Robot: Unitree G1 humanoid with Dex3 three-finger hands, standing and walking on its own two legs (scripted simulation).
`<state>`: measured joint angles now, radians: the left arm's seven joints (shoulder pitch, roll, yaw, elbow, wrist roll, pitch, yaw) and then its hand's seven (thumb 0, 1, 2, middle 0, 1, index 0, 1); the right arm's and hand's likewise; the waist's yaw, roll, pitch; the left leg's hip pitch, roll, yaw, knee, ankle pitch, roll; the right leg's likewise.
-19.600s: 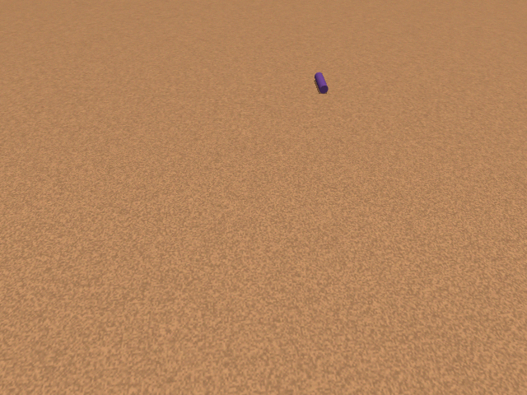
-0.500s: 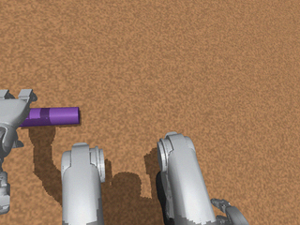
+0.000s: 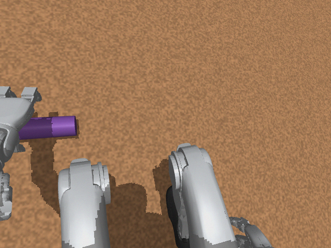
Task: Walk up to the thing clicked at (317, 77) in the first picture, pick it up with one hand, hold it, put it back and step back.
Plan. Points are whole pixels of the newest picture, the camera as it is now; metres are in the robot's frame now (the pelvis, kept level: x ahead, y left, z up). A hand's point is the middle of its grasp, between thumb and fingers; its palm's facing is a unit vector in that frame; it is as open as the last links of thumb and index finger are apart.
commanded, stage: approach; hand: left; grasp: from above
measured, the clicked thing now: (33, 128) +0.44 +0.29 -0.29
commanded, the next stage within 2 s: rest palm in 0.74 s
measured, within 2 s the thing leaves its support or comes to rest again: neither
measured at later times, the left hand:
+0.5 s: hand (10, 136) +0.39 +0.30 -0.17, palm faces -0.50 -0.06 -0.86, open 13.7 cm
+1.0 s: hand (27, 123) +0.43 +0.28 -0.21, palm faces -0.44 -0.05 -0.90, open 13.5 cm
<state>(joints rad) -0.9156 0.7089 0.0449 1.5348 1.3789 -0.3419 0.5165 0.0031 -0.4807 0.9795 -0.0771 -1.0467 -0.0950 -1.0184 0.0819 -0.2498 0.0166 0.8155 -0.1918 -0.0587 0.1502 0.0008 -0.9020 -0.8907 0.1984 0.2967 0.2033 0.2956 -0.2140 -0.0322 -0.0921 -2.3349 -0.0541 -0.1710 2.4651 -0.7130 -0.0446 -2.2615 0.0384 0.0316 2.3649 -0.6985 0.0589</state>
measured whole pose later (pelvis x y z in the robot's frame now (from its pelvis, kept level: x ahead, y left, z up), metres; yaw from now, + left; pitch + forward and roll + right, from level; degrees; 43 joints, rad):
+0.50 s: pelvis +0.00 +0.00 +0.01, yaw +0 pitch +34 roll -8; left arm -0.73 0.68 0.10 1.27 1.24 -0.27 0.38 0.00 -0.45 0.94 -0.07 -1.10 -0.12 -1.04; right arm 0.17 -0.25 0.00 0.78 -0.15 -0.03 0.19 0.00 -0.91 -0.89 0.20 0.30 0.20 0.30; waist -0.17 0.02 -0.06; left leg -2.31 -0.05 -0.17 2.44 -0.72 -0.04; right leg -2.25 0.03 0.03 2.34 -0.70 0.08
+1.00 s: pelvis +0.00 +0.00 -0.01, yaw -2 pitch +32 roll -10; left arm -0.94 0.75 0.12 1.63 1.37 -0.23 0.58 0.00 -0.40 0.91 -0.06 -1.11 -0.12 -1.04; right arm 0.10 -0.28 0.06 0.79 -0.22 -0.09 0.19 0.00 -0.90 -0.89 0.20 0.30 0.20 0.30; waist -0.29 -0.03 -0.04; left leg -2.37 -0.05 -0.19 2.50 -0.70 -0.04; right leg -2.29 0.05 0.02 2.38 -0.67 0.06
